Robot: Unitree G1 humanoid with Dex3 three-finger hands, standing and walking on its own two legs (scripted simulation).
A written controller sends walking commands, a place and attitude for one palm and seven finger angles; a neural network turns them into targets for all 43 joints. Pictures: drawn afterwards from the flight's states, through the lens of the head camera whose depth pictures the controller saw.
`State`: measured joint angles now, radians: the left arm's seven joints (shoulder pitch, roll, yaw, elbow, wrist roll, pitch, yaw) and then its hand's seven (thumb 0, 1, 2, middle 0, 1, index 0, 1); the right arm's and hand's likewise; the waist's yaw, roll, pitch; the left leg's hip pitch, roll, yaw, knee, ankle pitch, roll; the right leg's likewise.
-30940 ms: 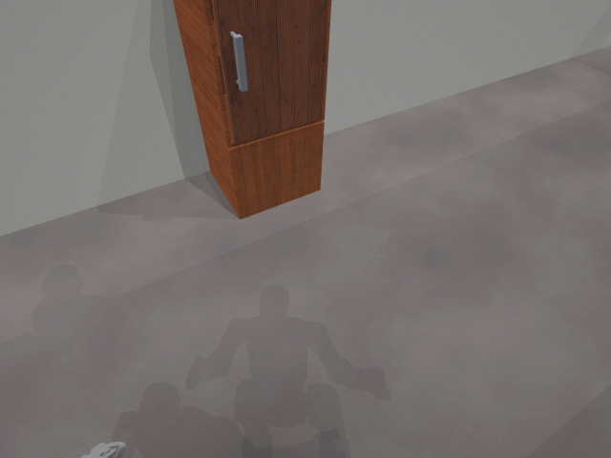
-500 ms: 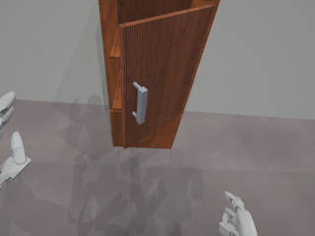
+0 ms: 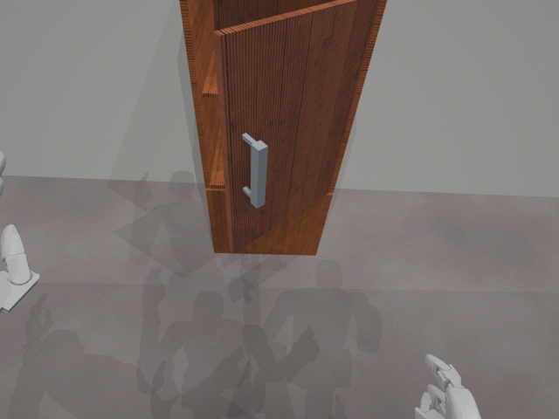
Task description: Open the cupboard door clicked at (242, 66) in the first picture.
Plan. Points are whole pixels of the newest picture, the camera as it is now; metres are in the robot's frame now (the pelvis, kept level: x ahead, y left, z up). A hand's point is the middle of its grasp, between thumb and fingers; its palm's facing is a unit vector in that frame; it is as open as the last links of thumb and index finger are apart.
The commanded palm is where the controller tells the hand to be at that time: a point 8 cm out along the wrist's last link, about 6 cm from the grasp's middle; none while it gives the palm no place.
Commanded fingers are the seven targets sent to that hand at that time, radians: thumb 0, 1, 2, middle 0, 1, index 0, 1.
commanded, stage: stop stepping back and stand still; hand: left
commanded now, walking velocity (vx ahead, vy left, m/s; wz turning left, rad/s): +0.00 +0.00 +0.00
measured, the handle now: (252, 171) +0.59 +0.08 -0.02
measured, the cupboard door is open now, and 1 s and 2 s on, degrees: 40 40 40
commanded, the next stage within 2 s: let the arm hang, fingers relaxed in 0.08 s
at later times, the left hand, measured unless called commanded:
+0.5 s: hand out of the picture +0.05 +0.18 -0.16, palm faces +0.08 -0.98 -0.18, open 7.0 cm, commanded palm none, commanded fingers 0.00 0.90 0.90 -0.20 -0.30 -0.20 -0.30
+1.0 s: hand out of the picture -0.03 +0.21 -0.16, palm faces +0.04 -0.97 -0.25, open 7.4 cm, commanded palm none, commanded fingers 0.00 0.90 0.90 -0.20 -0.30 -0.20 -0.30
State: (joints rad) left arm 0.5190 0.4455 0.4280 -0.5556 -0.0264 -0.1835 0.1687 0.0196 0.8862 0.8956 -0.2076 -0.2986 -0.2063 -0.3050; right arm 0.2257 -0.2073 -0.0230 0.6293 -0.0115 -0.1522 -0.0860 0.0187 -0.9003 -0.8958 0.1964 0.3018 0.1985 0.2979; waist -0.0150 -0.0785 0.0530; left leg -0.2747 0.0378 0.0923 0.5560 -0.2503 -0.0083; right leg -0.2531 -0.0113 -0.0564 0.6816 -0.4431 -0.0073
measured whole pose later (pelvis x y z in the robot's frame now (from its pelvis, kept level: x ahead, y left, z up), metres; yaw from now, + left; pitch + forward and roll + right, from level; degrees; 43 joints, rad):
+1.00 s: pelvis -0.03 +0.02 +0.01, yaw +1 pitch -2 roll +0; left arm 0.24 0.19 0.02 1.14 0.01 0.00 0.02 0.01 0.91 0.90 -0.20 -0.30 -0.20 -0.30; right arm 0.28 -0.16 0.00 1.14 -0.03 0.02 -0.02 0.01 -0.90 -0.90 0.20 0.30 0.20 0.30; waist -0.01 0.03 0.05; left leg -0.19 -0.01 0.03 0.39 -0.17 0.02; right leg -0.20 -0.02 -0.09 0.41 -0.18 -0.02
